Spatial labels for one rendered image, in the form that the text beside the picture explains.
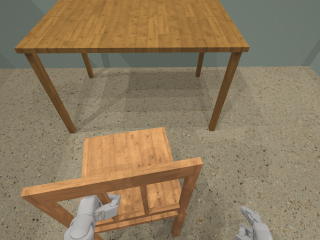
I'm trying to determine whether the robot left hand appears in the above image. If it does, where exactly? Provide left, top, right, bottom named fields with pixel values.
left=77, top=193, right=121, bottom=222

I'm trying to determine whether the robot left forearm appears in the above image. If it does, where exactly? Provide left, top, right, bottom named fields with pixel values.
left=64, top=214, right=96, bottom=240

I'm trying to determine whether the table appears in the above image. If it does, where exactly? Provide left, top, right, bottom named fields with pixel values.
left=14, top=0, right=250, bottom=134

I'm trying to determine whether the chair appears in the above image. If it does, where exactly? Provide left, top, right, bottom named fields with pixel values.
left=20, top=127, right=203, bottom=240

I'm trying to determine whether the robot right hand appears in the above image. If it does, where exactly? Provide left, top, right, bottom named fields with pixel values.
left=236, top=206, right=273, bottom=240

